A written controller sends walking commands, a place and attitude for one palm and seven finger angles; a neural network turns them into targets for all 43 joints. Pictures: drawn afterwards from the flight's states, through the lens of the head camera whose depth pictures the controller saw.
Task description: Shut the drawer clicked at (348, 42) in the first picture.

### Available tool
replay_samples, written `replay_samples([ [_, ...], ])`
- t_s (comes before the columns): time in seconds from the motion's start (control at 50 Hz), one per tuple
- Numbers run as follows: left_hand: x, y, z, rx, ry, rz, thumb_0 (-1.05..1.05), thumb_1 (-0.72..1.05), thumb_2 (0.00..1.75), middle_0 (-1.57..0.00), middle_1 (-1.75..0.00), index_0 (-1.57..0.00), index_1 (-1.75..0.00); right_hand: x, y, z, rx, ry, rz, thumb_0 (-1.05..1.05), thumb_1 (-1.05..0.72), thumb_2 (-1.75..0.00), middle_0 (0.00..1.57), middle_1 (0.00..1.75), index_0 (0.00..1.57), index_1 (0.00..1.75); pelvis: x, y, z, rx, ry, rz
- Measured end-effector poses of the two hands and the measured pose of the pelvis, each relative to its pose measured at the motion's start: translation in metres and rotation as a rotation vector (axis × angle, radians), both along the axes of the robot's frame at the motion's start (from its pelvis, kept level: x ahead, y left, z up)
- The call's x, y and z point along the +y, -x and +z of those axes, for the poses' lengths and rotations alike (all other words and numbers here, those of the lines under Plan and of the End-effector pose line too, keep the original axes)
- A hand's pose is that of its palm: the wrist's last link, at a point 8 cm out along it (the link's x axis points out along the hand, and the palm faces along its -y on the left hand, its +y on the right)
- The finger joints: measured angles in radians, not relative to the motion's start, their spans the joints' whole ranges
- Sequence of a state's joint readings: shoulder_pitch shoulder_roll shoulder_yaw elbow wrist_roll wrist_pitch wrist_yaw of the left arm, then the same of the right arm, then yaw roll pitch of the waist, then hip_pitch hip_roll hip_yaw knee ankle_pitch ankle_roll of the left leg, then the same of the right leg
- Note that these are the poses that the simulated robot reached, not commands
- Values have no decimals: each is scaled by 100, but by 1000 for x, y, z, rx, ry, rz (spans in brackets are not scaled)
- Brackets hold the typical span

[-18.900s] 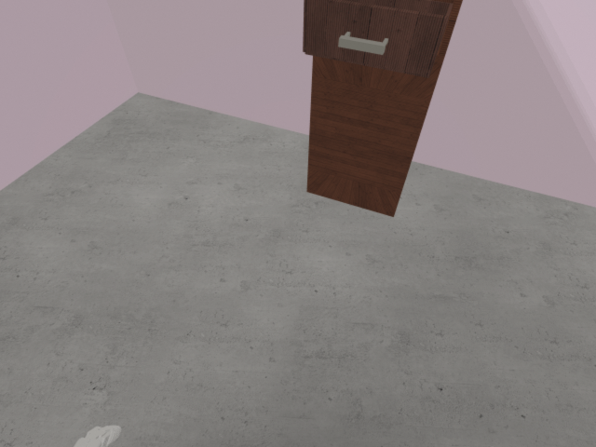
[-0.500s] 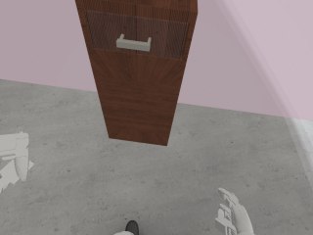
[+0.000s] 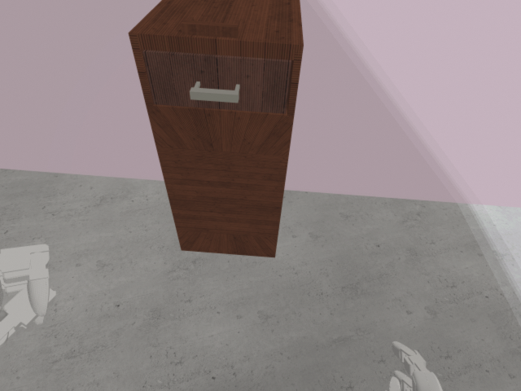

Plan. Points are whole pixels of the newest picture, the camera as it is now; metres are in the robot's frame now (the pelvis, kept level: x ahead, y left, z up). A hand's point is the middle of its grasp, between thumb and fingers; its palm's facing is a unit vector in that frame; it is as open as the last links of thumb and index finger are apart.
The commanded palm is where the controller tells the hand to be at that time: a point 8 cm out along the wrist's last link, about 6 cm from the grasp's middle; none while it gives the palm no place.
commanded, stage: stop stepping back and stand still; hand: left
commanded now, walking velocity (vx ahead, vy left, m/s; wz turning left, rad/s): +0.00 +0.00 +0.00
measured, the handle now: (216, 90) +0.82 +0.14 +0.06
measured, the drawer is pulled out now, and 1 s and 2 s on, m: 0.00 0.00 0.00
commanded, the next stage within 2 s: let the arm hang, fingers relaxed in 0.30 s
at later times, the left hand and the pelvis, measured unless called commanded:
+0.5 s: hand (71, 343) +0.18 +0.26 +0.03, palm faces +0.21 -0.87 -0.45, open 3.2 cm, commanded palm none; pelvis -0.02 +0.01 -0.01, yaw +2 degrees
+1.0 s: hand out of the picture -0.12 +0.18 -0.16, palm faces +0.09 -0.97 -0.23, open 5.5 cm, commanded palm none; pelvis -0.02 +0.00 +0.00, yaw +3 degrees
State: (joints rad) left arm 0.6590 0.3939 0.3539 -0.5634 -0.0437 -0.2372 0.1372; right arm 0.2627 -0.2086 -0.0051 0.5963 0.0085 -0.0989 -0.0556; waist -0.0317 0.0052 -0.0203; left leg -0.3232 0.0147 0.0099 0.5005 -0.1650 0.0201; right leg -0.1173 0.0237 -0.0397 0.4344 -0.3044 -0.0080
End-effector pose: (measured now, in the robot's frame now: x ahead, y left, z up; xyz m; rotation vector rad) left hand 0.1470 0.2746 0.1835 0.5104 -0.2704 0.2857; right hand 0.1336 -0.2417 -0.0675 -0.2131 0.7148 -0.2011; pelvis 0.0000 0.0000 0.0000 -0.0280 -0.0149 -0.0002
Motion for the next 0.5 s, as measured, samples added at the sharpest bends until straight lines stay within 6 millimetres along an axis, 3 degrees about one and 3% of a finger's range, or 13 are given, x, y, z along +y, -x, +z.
replay_samples([
  [0.22, 19, 19, -10, 56, 40, 102, 2, 88, 90, -140, -160, -140, -160, 38, -5, -6, 19, -45, 96, 2, -90, -90, 20, 30, 21, 30, 9, 13, 3, -2, 0, 15],
  [0.4, 15, 18, -9, 68, 42, 90, 2, 88, 90, -140, -160, -140, -160, 38, -16, -4, 12, -43, 113, 2, -90, -90, 20, 30, 21, 30, 7, 10, 4, -3, 5, 18],
  [0.44, 18, 8, -35, 149, 42, 70, 1, 89, 90, -140, -160, -140, -160, 33, -19, -12, 15, -56, 144, 2, -90, -90, 20, 30, 21, 30, 9, 12, 1, 11, 8, 26],
  [0.5, 28, -4, -124, 495, 138, 114, 1, 89, 90, -138, -158, -138, -158, 18, -16, -33, 101, -47, 155, 1, -90, -90, 20, 30, 21, 30, 12, 16, -7, 11, 8, 31],
])
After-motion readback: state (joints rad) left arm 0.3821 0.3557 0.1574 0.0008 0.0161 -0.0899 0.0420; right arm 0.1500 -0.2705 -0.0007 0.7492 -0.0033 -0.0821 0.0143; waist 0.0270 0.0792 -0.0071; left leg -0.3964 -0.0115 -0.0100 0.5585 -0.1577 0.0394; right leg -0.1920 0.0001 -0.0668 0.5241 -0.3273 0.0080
